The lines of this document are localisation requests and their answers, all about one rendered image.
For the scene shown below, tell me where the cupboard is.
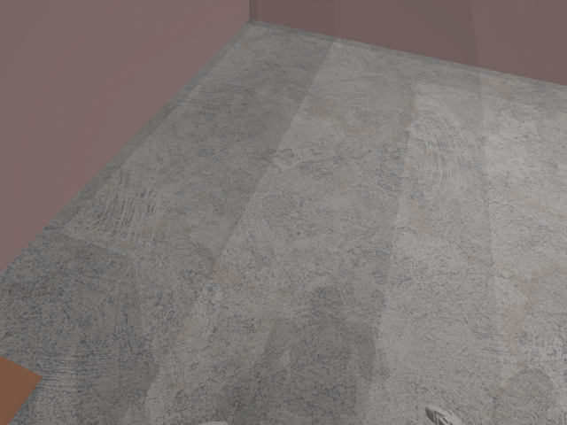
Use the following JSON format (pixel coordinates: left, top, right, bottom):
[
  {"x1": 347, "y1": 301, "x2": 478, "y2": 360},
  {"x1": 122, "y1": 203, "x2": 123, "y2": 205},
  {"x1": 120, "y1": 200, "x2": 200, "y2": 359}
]
[{"x1": 0, "y1": 356, "x2": 43, "y2": 425}]

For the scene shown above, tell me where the right robot hand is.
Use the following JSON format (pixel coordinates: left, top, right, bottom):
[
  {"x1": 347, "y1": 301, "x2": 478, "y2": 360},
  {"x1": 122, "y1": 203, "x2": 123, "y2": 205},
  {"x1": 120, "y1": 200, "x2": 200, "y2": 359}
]
[{"x1": 425, "y1": 406, "x2": 462, "y2": 425}]

